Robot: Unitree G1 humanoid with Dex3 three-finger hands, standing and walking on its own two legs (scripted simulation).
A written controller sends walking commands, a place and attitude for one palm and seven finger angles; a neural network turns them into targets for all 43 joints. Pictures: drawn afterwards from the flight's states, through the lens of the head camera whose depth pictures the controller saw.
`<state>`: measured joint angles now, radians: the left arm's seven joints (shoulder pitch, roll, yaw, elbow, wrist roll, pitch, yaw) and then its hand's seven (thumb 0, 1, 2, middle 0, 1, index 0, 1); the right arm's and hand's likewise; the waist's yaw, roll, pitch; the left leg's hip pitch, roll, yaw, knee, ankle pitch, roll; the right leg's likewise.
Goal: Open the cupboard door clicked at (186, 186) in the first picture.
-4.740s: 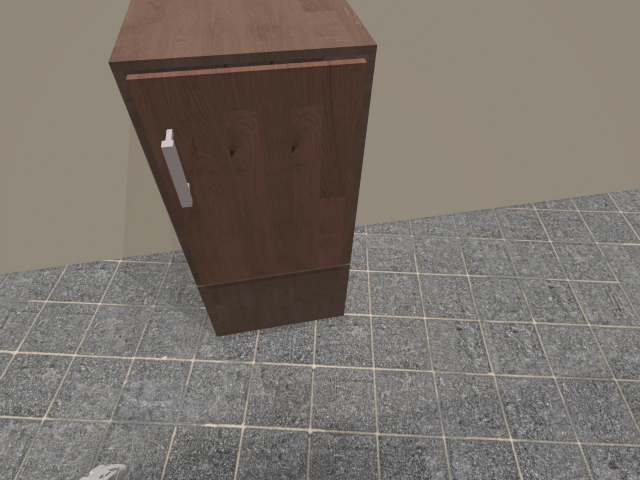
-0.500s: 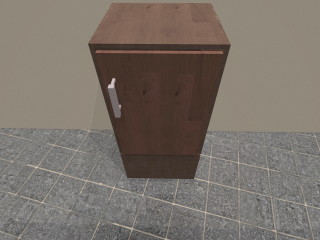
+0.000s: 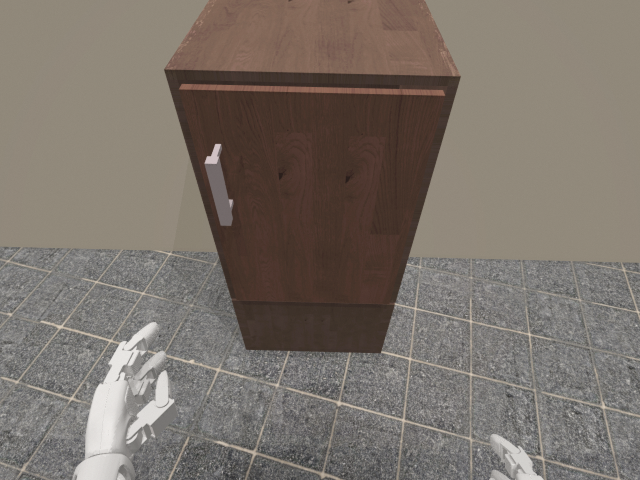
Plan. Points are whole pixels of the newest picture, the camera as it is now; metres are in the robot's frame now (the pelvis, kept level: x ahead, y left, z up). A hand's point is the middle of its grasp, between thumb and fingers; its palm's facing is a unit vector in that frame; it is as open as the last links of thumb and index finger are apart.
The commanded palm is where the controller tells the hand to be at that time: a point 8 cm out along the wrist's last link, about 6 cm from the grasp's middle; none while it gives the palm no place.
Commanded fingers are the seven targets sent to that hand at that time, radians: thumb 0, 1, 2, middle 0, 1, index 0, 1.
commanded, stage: raise the hand with hooked fingers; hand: left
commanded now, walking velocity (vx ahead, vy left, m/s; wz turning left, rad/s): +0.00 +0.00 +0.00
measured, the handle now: (222, 186) +0.59 +0.20 +0.01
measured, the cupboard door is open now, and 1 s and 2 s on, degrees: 0 0 0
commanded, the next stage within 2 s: move the hooked fingers beside the handle in 1.90 s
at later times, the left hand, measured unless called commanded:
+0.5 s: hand (158, 418) +0.20 +0.21 -0.03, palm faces -0.05 -1.00 -0.04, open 10.2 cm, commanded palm +0.18 +0.27 -0.02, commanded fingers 0.00 0.06 0.54 -0.26 -0.84 -0.26 -0.84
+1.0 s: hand (123, 385) +0.23 +0.26 +0.00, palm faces +0.00 -1.00 -0.05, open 13.1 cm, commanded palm +0.21 +0.31 +0.01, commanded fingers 0.00 -0.50 0.30 -0.30 -1.20 -0.30 -1.20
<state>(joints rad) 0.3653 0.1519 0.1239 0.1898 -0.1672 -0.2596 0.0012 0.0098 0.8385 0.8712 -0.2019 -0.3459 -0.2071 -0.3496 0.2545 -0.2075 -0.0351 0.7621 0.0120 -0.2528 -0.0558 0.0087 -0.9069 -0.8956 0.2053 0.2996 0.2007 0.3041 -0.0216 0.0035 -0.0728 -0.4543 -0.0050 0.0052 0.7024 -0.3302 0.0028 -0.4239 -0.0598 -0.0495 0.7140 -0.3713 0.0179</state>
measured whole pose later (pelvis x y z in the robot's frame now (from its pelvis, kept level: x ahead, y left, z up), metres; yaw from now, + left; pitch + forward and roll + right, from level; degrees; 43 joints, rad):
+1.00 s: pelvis -0.02 +0.02 -0.05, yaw -1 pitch +13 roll -3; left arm 0.20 0.34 0.34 0.16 -0.33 -0.33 -0.39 -0.01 -0.30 0.39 -0.28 -1.07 -0.29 -1.08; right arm 0.25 -0.26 0.01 0.53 0.03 -0.22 -0.07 0.01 -0.90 -0.90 0.21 0.30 0.20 0.30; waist -0.01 0.01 -0.12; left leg -0.85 0.03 -0.03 1.10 -0.48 0.02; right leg -0.78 -0.03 -0.06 1.03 -0.47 0.03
